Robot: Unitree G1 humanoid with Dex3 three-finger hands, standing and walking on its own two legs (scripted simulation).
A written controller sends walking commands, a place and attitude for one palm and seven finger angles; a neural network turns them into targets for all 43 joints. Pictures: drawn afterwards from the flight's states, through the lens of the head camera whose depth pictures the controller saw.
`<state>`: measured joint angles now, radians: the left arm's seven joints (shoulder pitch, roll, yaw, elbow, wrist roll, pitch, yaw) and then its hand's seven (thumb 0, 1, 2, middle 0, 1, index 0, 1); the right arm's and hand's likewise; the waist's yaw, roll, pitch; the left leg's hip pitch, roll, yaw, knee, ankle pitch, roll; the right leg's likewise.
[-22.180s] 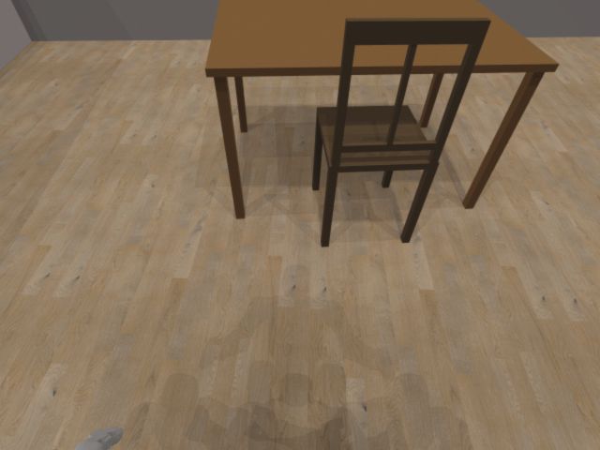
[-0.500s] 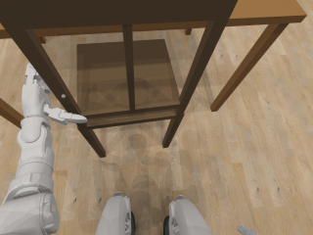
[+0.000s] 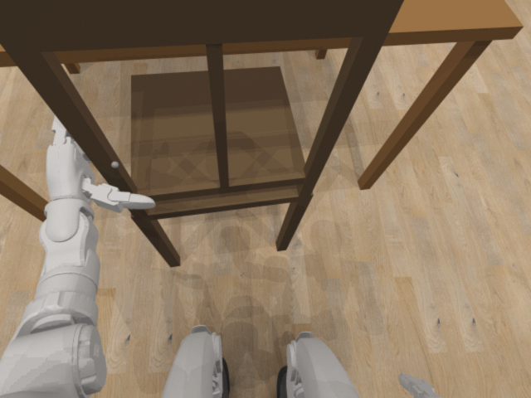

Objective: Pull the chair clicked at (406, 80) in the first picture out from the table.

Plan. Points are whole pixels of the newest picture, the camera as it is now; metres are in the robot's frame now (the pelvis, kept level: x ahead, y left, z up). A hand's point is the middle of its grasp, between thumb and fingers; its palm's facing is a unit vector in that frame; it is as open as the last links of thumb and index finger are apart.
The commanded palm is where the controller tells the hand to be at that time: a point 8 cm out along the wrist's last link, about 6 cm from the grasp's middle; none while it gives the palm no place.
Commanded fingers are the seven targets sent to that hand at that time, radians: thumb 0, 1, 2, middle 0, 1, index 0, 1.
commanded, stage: hook a spindle and tug to test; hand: left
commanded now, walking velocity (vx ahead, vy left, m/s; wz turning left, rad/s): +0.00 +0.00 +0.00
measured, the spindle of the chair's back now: (220, 132) +0.49 +0.06 +0.04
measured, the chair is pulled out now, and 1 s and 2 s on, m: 0.00 0.01 0.06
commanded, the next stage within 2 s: step backward, pulling the chair out in 1.38 s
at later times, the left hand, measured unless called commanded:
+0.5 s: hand (112, 165) +0.44 +0.22 +0.02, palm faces +0.16 -0.99 -0.03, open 10.5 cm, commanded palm +0.41 +0.25 +0.02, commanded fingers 0.00 0.45 0.71 -0.50 -1.45 -0.50 -1.45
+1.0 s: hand (116, 171) +0.43 +0.21 +0.02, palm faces +0.17 -0.99 -0.02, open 5.8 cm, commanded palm +0.40 +0.25 +0.02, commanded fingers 0.00 0.90 0.90 -0.50 -1.45 -0.50 -1.45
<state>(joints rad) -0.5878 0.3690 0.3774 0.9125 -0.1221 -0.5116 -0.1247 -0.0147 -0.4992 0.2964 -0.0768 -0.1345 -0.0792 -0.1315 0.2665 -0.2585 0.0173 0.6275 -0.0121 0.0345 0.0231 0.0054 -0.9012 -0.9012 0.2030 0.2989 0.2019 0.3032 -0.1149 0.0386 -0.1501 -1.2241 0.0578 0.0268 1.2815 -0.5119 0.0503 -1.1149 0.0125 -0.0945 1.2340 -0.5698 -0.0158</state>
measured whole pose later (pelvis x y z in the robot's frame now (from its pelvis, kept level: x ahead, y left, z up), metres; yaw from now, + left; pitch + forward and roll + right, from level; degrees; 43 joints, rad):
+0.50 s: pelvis +0.00 -0.01 +0.00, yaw +0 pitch +26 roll -4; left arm -0.57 0.38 0.39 0.88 -0.15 -0.50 -0.15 -0.01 -0.06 0.49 -0.44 -1.27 -0.43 -1.26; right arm 0.27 -0.26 0.01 0.64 -0.01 0.03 0.02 0.01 -0.90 -0.90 0.20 0.30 0.20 0.30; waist -0.11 0.04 -0.15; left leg -1.22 0.06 0.02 1.29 -0.51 0.04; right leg -1.12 0.02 -0.10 1.24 -0.57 -0.03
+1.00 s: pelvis +0.01 +0.00 +0.01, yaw +0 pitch +25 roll -4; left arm -0.48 0.32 0.35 0.78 -0.15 -0.49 -0.09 0.02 0.64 0.76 -0.43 -1.45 -0.43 -1.45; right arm 0.28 -0.25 0.01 0.62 -0.01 0.03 0.04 0.01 -0.90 -0.90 0.20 0.30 0.20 0.30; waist -0.11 0.04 -0.16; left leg -1.19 0.06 0.03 1.26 -0.52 0.05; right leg -1.08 0.02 -0.08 1.21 -0.57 -0.01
